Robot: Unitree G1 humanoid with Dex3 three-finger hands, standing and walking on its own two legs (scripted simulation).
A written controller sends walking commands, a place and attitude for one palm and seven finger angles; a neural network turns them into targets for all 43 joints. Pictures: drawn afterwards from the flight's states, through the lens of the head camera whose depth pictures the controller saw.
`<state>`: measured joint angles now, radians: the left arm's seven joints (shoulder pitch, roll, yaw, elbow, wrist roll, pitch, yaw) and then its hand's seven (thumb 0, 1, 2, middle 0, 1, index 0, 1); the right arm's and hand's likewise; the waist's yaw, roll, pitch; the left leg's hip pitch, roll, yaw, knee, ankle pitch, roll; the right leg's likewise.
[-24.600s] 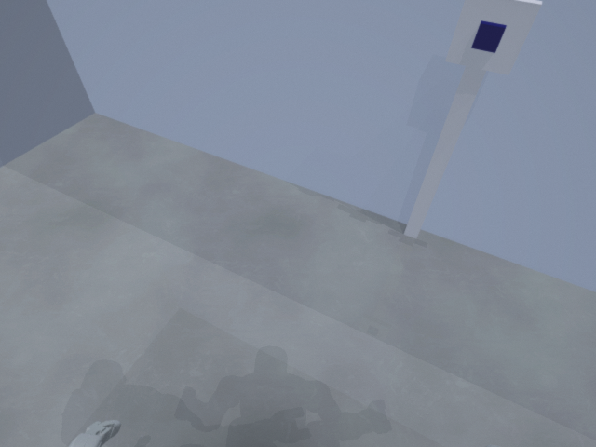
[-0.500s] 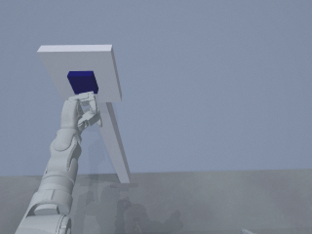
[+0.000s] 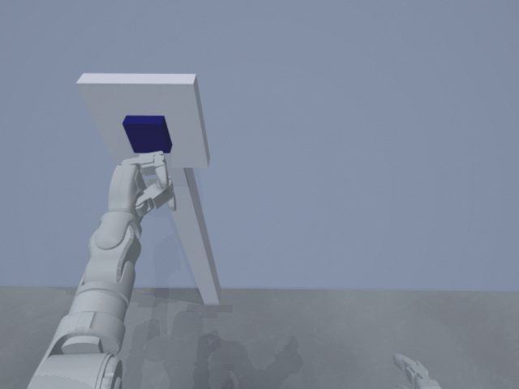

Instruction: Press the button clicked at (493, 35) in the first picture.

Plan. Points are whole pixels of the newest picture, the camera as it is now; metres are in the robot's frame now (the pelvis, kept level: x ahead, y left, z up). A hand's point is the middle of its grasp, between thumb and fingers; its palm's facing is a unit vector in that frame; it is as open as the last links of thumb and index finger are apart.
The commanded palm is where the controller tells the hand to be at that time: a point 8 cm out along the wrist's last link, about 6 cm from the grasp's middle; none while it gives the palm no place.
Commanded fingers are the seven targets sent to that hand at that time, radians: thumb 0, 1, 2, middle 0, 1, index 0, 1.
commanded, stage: aim a knuckle at the button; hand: left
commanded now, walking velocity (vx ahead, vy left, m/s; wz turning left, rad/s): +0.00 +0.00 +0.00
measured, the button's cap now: (149, 133) +0.50 +0.20 +0.13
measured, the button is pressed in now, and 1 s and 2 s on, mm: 0 9 0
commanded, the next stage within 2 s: press the button with the knuckle in 0.08 s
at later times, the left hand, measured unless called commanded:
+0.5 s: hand (165, 179) +0.41 +0.16 +0.11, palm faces -0.01 -1.00 -0.01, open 3.1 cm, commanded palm +0.39 +0.22 +0.10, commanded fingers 0.00 0.90 0.90 -1.30 -1.50 -1.30 -1.50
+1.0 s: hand (166, 167) +0.45 +0.17 +0.10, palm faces +0.02 -1.00 -0.02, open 2.8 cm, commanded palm +0.44 +0.21 +0.10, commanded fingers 0.00 0.90 0.90 -1.30 -1.50 -1.30 -1.50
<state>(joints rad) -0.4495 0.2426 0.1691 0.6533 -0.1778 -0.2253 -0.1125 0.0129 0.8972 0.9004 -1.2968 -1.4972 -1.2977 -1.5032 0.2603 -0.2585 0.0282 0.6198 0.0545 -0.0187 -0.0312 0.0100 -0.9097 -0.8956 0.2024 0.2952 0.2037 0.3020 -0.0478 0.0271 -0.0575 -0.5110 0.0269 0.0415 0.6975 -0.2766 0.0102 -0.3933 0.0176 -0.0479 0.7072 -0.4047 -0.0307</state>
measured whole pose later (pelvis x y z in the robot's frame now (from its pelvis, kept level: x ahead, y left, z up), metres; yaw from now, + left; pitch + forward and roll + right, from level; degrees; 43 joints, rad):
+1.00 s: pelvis +0.00 +0.01 -0.01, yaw +0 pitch +9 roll -1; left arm -0.76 0.33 0.24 1.02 -0.14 -0.31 -0.13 -0.03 0.82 0.95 -1.30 -1.50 -1.31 -1.50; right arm 0.36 -0.26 0.02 0.69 0.04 0.00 -0.03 0.01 -0.91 -0.90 0.20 0.30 0.20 0.30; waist -0.09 0.02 -0.06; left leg -0.65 0.03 0.03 0.78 -0.30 0.02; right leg -0.52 0.02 -0.06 0.77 -0.42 -0.02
